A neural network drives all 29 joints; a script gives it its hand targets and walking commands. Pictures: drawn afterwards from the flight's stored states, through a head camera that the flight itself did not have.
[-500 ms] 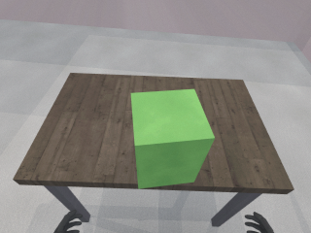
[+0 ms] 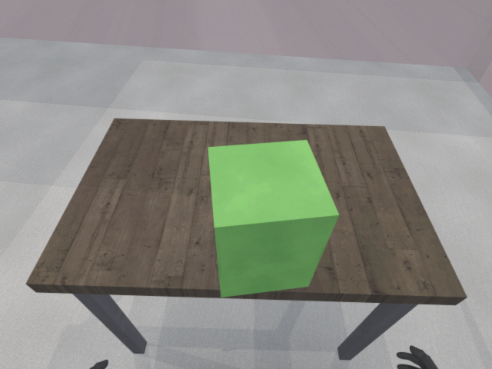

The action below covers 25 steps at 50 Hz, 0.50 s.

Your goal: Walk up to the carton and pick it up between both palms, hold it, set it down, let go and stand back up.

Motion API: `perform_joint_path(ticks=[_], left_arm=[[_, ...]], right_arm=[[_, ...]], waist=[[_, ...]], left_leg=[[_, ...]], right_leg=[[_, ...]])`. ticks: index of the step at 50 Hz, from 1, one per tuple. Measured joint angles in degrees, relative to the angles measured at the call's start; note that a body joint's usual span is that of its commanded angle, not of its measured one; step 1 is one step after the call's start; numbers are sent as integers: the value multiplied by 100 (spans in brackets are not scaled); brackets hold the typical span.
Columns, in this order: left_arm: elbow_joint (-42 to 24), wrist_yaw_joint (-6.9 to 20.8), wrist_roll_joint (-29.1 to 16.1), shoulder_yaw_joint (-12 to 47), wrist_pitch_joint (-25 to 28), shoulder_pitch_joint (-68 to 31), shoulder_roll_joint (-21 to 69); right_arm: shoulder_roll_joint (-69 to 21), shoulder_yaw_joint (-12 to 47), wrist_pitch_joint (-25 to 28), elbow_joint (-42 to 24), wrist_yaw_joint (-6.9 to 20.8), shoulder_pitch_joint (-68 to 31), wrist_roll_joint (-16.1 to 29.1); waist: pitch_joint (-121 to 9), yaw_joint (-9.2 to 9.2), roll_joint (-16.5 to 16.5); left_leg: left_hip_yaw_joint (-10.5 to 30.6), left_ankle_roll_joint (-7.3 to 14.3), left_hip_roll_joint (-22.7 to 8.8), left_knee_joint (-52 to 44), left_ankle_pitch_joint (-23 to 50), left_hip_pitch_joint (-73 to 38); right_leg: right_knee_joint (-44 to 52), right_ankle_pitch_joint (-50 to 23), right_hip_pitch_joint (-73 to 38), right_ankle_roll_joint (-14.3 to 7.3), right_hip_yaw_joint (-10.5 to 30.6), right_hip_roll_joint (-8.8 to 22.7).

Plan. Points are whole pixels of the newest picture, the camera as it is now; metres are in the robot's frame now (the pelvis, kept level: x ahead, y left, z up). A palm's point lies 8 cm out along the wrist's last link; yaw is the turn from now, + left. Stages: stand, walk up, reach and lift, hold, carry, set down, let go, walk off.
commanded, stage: stand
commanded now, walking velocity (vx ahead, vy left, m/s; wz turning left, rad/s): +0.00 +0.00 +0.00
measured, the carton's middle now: (262, 222) +0.36 +0.01 +0.02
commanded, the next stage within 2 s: none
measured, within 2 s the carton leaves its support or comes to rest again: neither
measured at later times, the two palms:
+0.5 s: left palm out of the picture +0.06 +0.29 -0.12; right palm out of the picture +0.09 -0.28 -0.09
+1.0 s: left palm out of the picture +0.04 +0.28 -0.12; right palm out of the picture +0.07 -0.28 -0.10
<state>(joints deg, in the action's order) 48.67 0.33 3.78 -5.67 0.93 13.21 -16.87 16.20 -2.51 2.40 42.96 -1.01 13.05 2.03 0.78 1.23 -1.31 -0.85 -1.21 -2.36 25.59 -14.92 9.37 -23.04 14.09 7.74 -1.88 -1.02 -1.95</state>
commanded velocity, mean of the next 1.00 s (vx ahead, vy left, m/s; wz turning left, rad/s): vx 0.00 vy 0.00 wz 0.00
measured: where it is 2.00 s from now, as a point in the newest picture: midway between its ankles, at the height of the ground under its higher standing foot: outside the picture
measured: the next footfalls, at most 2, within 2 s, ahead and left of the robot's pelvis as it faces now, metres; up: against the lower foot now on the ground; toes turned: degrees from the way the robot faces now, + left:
none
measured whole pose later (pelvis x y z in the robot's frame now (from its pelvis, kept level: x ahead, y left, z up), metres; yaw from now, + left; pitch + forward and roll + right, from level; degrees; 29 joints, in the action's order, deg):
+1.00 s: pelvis -0.02 +0.00 +0.00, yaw +0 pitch -2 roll +0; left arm 55.8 0.5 3.8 -5.7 1.2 12.7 -17.1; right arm 16.8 -2.2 2.2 51.5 -0.8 13.0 2.0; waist 0.8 1.2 -0.6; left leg -0.9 -1.2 -2.4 24.4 -12.7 9.4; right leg -23.0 12.4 8.3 -1.9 -1.0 -1.9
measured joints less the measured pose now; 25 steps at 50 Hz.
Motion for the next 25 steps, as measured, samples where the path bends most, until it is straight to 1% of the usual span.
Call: perform_joint_path(ticks=[25], left_arm=[[361,-4,0,0,21,-20,-14]], right_arm=[[21,20,-16,434,-5,0,0]], waist=[[0,0,60]], left_leg=[[0,0,0,-8,92,0]], right_leg=[[0,-89,4,0,0,0]])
